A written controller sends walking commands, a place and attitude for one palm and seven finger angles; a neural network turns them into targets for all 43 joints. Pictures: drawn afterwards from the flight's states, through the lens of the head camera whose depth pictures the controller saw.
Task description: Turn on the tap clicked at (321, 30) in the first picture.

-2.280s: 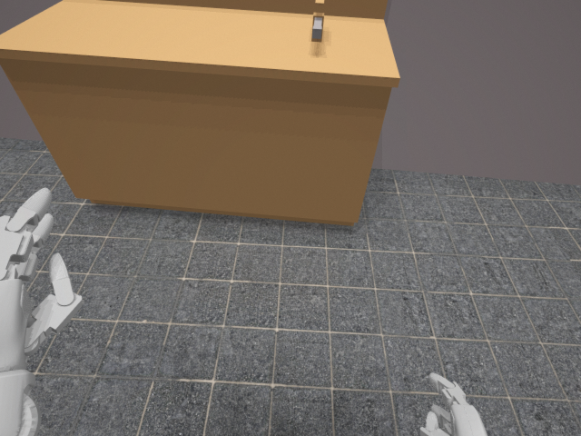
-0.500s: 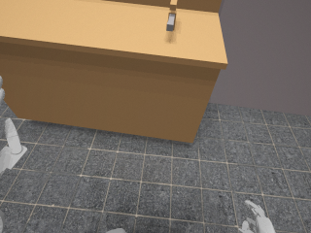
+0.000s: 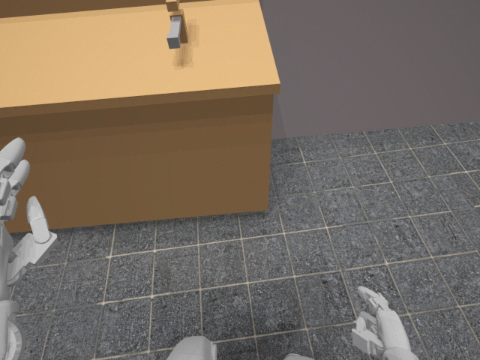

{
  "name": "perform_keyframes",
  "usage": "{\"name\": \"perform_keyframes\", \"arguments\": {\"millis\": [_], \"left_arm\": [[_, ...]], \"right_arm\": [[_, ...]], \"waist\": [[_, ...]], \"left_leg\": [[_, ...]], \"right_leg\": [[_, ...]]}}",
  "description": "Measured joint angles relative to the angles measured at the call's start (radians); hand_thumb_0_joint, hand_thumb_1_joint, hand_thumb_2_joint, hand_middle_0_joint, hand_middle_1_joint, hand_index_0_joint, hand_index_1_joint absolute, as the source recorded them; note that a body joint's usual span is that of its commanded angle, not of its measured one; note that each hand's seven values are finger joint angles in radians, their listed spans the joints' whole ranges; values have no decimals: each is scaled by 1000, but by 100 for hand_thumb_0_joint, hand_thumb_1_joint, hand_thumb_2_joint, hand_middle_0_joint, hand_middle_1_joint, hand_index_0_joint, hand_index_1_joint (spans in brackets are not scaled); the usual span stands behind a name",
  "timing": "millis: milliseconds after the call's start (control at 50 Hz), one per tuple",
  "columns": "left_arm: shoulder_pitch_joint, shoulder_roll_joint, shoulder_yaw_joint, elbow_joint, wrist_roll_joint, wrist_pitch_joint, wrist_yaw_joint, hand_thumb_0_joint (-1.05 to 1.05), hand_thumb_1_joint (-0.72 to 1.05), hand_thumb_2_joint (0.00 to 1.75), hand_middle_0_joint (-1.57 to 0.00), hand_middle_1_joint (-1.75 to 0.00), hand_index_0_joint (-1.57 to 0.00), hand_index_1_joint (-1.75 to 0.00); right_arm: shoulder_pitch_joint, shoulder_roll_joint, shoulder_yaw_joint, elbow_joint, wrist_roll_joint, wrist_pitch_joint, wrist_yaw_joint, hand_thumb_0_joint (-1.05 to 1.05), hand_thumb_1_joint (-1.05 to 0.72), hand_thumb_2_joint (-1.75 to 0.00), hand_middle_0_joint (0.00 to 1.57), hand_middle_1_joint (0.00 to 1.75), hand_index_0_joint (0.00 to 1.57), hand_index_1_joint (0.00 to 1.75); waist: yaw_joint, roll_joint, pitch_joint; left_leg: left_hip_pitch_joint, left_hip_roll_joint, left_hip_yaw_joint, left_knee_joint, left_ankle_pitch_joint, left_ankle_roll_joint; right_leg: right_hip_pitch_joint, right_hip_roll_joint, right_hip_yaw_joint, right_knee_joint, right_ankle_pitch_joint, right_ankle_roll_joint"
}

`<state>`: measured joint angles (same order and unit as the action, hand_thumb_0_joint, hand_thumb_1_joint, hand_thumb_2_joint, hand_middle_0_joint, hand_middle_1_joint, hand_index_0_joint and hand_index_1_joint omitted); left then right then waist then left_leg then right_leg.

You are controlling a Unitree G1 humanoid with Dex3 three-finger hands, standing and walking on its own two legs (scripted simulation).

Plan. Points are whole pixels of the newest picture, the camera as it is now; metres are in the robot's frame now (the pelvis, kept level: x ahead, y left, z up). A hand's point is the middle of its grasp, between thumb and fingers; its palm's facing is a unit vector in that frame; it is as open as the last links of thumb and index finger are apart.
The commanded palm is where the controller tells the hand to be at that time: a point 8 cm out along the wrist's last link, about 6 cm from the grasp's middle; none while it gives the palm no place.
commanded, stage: turn to face it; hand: left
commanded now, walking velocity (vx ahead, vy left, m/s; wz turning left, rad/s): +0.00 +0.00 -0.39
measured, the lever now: (173, 40) +0.81 +0.22 +0.09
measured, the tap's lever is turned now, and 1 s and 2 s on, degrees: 0 0 0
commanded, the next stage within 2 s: take the last steps up to it in 0.30 s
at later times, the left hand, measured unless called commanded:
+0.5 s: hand (91, 235) +0.23 +0.18 +0.18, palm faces +0.24 -0.88 -0.42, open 7.4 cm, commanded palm +0.18 +0.23 +0.19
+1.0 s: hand (99, 222) +0.24 +0.17 +0.19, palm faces +0.26 -0.89 -0.39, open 7.4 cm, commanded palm +0.19 +0.22 +0.19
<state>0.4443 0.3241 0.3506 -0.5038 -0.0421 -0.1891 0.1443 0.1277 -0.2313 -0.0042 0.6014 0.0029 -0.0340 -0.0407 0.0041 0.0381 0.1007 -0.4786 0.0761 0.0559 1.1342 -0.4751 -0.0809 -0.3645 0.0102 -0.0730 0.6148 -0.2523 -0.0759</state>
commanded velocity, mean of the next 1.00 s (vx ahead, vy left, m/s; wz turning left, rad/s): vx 0.19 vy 0.04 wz -0.11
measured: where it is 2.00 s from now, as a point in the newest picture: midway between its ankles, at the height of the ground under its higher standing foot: (272, 353)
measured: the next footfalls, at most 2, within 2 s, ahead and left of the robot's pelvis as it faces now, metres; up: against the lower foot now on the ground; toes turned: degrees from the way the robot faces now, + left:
left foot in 0.22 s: +0.04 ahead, +0.14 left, +0.00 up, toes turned +0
right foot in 0.48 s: +0.00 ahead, -0.12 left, +0.00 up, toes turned -16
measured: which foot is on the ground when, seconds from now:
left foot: up 0.00-0.20, down 0.22-0.50, up 0.52-0.82, down 0.84-1.00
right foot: down 0.00-0.24, up 0.26-0.46, down 0.48-0.86, up 0.88-1.00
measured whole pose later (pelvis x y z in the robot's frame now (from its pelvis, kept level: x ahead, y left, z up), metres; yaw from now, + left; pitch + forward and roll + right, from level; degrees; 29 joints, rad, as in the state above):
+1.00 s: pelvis -0.02 -0.02 +0.01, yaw -10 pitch -1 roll +0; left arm 0.44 0.35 0.35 -0.44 -0.01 -0.22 0.16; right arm 0.24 -0.19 -0.02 0.63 0.00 -0.09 -0.08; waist -0.02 0.00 -0.01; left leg -0.22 0.07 0.11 0.53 -0.29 0.01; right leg -0.40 -0.02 -0.08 0.90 -0.46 0.01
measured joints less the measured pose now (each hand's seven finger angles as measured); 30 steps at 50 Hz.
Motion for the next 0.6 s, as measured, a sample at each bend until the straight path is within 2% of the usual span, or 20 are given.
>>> {"name": "perform_keyframes", "arguments": {"millis": [80, 160, 220, 240, 260, 300, 340, 380, 440, 480, 520, 560, 600], "left_arm": [[63, 52, 20, -63, -3, -26, 1, 2, 89, 90, -21, -30, -22, -30], [72, 96, 52, -84, -1, -45, 4, 2, 89, 90, -21, -30, -22, -30], [55, 96, 55, -77, 2, -45, 6, 2, 89, 90, -21, -30, -22, -30], [43, 94, 54, -66, 3, -43, 5, 2, 89, 90, -21, -30, -22, -30], [37, 88, 53, -49, 5, -45, 5, 2, 89, 90, -21, -30, -22, -30], [29, 67, 45, -8, 12, -42, 3, 2, 89, 90, -21, -30, -22, -30], [18, 45, 26, 20, 17, -28, -1, 2, 89, 90, -21, -30, -21, -30], [11, 27, 7, 29, 21, -16, -1, 2, 89, 90, -21, -30, -21, -30], [3, 16, -13, 24, 26, -5, 0, 2, 89, 90, -20, -30, -21, -30], [-5, 29, -12, 18, 28, -5, -2, 2, 89, 90, -20, -30, -21, -30], [-26, 30, -16, 26, 32, -10, -4, 2, 89, 90, -21, -30, -21, -30], [-34, 31, -24, 26, 26, -7, -6, 2, 89, 90, -21, -30, -21, -30], [-14, 28, -24, 19, 21, -12, -4, 2, 89, 90, -21, -30, -22, -30]], "right_arm": [[32, -28, -29, -18, -2, 14, -13, 1, -90, -90, 20, 30, 20, 30], [73, -47, -47, -34, 4, 17, -16, 1, -90, -90, 19, 30, 19, 30], [99, -52, -51, -41, 9, 17, -20, 1, -90, -90, 19, 30, 19, 30], [103, -41, -50, -38, 10, 18, -23, 1, -90, -90, 19, 30, 19, 30], [107, -30, -46, -36, 9, 18, -26, 1, -90, -90, 19, 30, 19, 30], [119, -6, -36, -37, 2, 10, -27, 1, -90, -90, 19, 30, 19, 30], [131, 18, -23, -34, 2, -5, -20, 1, -90, -90, 19, 30, 19, 30], [134, 42, -4, -28, 2, -23, -9, 1, -90, -90, 19, 30, 19, 30], [128, 77, 24, -20, 0, -48, 9, 1, -90, -90, 20, 30, 20, 30], [119, 95, 40, -19, -2, -58, 16, 1, -90, -90, 20, 30, 20, 30], [101, 95, 45, -7, -3, -54, 18, 1, -90, -90, 20, 30, 20, 30], [91, 86, 42, 14, -2, -38, 17, 1, -90, -90, 20, 30, 20, 30], [85, 67, 39, 34, -4, -21, 10, 1, -90, -90, 20, 30, 20, 30]], "waist": [[-27, -38, -26], [-34, -59, -61], [-35, -57, -86], [-29, -72, -88], [-21, -79, -94], [-17, -65, -107], [-9, -42, -110], [2, -23, -107], [8, -5, -94], [9, -3, -85], [1, 24, -67], [-8, 21, -69], [-16, 11, -74]], "left_leg": [[38, -17, 1, -171, 38, 9], [116, -25, -1, -384, 72, 26], [199, -19, 7, -566, 176, 50], [207, -24, 20, -571, 190, 58], [214, -23, 35, -571, 186, 64], [222, -7, 46, -574, 177, 67], [232, 16, 48, -582, 179, 63], [234, 40, 54, -581, 182, 55], [224, 68, 66, -560, 180, 39], [202, 80, 74, -521, 167, 25], [174, 100, 57, -467, 133, 26], [120, 64, 19, -331, 36, 41], [63, 23, -4, -178, 26, 47]], "right_leg": [[3, 23, 34, -57, 39, -4], [-4, 46, 57, -75, 58, -2], [-14, 64, 66, -56, 55, 9], [-15, 60, 79, -44, 48, 21], [-26, 59, 87, -8, -12, 38], [-58, 54, 71, 130, -124, 71], [-58, 41, 44, 202, -157, 92], [-32, 22, 19, 189, -169, 105], [38, 0, -6, 76, -145, 113], [93, -12, -21, -28, -90, 107], [86, 7, -37, -32, -23, 60], [66, 2, -37, -5, -38, 28], [67, -6, -30, -22, -36, 16]]}}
